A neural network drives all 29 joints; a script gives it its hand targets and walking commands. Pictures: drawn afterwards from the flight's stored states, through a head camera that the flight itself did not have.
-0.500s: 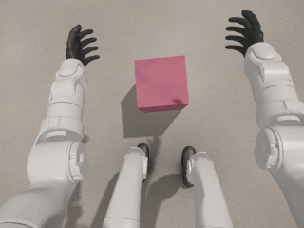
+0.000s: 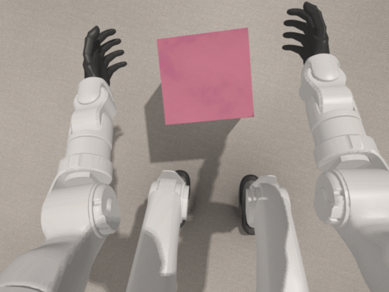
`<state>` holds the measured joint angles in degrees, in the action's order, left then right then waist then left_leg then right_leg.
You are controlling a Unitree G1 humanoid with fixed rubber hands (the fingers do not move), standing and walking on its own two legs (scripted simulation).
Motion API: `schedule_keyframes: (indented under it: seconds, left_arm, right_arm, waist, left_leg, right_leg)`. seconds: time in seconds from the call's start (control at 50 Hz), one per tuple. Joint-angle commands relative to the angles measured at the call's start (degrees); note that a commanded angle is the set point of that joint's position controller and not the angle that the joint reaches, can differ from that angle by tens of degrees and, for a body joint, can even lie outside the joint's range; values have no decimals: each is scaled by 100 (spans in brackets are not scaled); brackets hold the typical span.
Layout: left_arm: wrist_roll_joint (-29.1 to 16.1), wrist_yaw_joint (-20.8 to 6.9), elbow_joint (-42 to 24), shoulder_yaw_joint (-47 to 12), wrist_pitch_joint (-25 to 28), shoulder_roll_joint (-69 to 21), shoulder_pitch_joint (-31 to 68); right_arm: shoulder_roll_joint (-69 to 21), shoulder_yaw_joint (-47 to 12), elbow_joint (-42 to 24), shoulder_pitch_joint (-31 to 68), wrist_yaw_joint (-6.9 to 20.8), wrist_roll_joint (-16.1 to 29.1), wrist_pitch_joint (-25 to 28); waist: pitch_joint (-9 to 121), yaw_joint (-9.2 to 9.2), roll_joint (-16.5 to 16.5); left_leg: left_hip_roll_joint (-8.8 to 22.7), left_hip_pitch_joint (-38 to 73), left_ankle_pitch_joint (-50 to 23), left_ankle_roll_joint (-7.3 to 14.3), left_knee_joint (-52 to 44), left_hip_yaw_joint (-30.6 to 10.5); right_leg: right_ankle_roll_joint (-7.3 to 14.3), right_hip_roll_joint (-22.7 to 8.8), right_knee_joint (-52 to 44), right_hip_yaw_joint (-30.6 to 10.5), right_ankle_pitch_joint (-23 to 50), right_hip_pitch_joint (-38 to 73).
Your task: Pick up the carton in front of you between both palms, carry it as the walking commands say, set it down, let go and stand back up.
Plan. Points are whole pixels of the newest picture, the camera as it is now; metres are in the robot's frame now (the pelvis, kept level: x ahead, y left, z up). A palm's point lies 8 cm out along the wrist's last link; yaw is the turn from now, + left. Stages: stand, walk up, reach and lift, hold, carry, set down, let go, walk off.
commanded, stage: reach and lift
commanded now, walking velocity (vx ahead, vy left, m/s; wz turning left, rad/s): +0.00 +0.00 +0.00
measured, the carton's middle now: (206, 85) +0.49 +0.03 -0.41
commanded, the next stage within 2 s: none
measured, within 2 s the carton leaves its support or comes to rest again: leaves its support in 1.36 s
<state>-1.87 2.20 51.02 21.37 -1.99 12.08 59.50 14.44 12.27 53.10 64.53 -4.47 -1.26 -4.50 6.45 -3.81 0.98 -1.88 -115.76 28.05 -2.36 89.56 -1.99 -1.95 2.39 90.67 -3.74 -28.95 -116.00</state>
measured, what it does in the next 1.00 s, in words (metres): lowers itself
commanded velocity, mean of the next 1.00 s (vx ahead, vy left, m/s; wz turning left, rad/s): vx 0.00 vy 0.00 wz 0.00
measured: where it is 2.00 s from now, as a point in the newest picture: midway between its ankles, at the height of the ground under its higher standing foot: (214, 212)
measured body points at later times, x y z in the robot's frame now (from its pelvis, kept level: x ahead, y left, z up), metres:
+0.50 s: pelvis -0.05 +0.00 -0.15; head +0.33 +0.00 +0.08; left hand +0.48 +0.22 -0.35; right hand +0.52 -0.15 -0.35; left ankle +0.07 +0.13 -0.50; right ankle +0.06 -0.13 -0.50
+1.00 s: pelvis -0.05 +0.00 -0.16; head +0.33 +0.00 +0.08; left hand +0.49 +0.19 -0.35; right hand +0.52 -0.13 -0.35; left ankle +0.07 +0.13 -0.50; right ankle +0.06 -0.13 -0.50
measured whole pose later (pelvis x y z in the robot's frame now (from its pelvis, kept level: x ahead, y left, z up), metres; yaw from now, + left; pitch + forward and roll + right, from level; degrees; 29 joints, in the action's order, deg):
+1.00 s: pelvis -0.05 +0.00 -0.16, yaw +0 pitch +39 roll +1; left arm -14.2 6.6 65.5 6.2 -0.8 17.7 81.4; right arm 18.9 -0.4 66.2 84.8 -6.9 12.4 -2.3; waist -19.1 -3.1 0.0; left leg -1.5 -131.1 31.2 -2.3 123.7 -1.4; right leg -2.9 2.8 124.8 -3.0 -32.7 -130.7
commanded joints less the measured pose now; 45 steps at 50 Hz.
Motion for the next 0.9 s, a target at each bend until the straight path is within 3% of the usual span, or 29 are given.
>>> schedule_keyframes:
  seconds: [0.0,0.12,0.2,0.28,0.4,0.5,0.62,0.76,0.88]
  left_arm:
    - [-362,109,-706,-263,83,959,1065]
    - [-772,241,-772,-602,-137,1296,1909]
    - [-859,330,-277,-727,-241,1355,2479]
    - [-847,368,334,-807,-186,1390,2899]
    - [-895,389,872,-963,25,1487,3398]
    - [-1106,443,711,-1097,186,1646,3705]
    - [-1220,453,764,-1273,243,1522,3324]
    - [-1133,443,930,-1258,235,1321,3128]
    - [-1166,442,855,-1341,229,1245,3439]
  right_arm:
    - [667,-339,-845,1489,-114,357,80]
    - [1027,-597,-862,2259,-208,800,-130]
    - [1148,-652,-261,2766,-208,946,-206]
    - [1254,-688,409,3115,-165,1006,-127]
    - [1414,-797,905,3523,-101,1122,105]
    - [1516,-1011,610,3833,-161,1257,275]
    - [1258,-1177,372,3480,-231,1439,321]
    - [1112,-1000,730,3073,-228,1245,320]
    - [989,-1095,730,3376,-249,1292,325]
  waist:
    - [6359,-184,504]
    - [6324,-186,461]
    - [5496,-188,318]
    - [4738,-173,220]
    - [4284,-156,130]
    - [4480,-144,380]
    - [4980,-211,323]
    - [4266,-70,199]
    - [4130,-84,191]
  left_leg:
    - [-175,2704,-3281,-210,297,573]
    - [-96,2347,-2072,-188,1021,726]
    - [-4,2048,-1150,-168,1328,731]
    - [81,1811,-759,-140,1653,662]
    - [135,1822,-1015,-128,2162,511]
    - [92,1918,-1578,-63,2483,431]
    - [31,2363,-2281,-33,2725,465]
    - [9,1940,-1882,-74,2638,432]
    - [1,1734,-1542,-73,2543,460]
  right_leg:
    - [-113,184,454,441,3257,3810]
    - [-82,166,1121,565,2059,3593]
    - [-72,90,1386,595,1022,2844]
    - [-62,7,1689,561,535,2200]
    - [-50,-77,2215,503,653,1730]
    - [-94,-82,2572,527,1182,1868]
    - [-117,20,2801,572,1836,2246]
    - [-93,25,2701,562,1412,1627]
    - [-63,31,2587,535,1132,1670]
